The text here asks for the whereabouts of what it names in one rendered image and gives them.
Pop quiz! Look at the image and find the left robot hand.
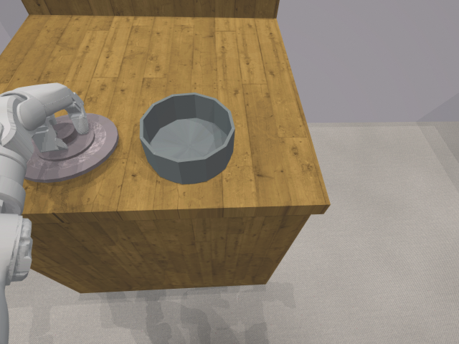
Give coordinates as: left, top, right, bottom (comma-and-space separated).
14, 83, 89, 153

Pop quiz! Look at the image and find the knob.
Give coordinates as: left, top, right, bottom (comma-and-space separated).
53, 123, 77, 144

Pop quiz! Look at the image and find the table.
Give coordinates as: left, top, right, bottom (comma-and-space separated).
0, 0, 331, 293

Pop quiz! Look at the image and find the lid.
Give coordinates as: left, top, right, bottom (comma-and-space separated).
24, 113, 119, 183

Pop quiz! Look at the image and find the robot left upper arm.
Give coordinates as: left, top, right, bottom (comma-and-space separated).
0, 214, 33, 344

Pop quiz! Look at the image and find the pot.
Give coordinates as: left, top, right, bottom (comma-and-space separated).
140, 92, 235, 184

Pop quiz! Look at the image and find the left robot forearm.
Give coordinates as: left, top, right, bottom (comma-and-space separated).
0, 90, 46, 216

